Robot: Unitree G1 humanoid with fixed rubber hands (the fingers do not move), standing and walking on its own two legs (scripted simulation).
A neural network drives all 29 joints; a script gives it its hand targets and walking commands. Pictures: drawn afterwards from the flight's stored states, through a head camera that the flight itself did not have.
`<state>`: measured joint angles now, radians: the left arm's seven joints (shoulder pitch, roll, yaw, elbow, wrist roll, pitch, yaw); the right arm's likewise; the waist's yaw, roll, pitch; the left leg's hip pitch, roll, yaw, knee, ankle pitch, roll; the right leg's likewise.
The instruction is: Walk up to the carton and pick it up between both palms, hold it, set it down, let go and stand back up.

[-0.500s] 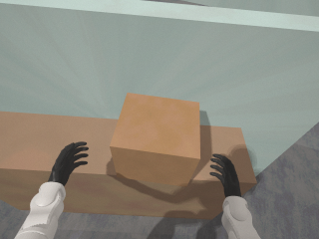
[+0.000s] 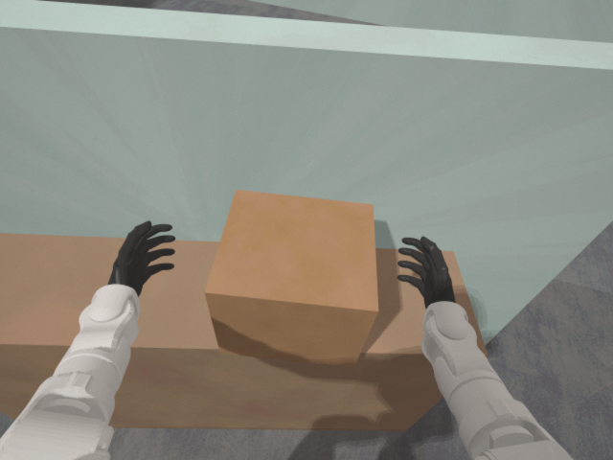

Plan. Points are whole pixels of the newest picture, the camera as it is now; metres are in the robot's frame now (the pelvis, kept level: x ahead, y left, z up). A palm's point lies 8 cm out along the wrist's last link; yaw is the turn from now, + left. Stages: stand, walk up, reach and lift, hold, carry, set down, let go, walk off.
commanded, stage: reach and lift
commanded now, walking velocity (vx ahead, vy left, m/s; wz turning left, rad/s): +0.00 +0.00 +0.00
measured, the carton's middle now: (295, 279) +0.45 -0.01 -0.09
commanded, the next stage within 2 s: none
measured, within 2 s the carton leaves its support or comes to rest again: neither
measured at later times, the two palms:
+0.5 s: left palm (148, 248) +0.43 +0.21 +0.02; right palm (431, 261) +0.39 -0.20 +0.03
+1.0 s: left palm (165, 285) +0.43 +0.21 -0.07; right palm (418, 292) +0.39 -0.21 -0.05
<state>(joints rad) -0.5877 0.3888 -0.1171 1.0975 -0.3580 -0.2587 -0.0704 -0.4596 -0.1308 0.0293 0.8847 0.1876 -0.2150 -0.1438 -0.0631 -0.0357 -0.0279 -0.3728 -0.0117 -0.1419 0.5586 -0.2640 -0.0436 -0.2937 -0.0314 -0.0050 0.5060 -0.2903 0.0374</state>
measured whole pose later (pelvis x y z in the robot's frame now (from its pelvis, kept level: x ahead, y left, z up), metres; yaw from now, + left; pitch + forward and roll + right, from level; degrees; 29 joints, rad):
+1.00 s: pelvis -0.02 +0.01 -0.05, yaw -2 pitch +30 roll -3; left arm -0.99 0.36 -0.25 1.57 -0.43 -0.48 -0.03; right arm -0.87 -0.21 0.03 1.32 0.29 -0.38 -0.05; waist -0.08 -0.01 -0.22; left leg -1.08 -0.01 -0.14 0.86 -0.31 -0.05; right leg -1.00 -0.01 0.00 0.81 -0.33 0.04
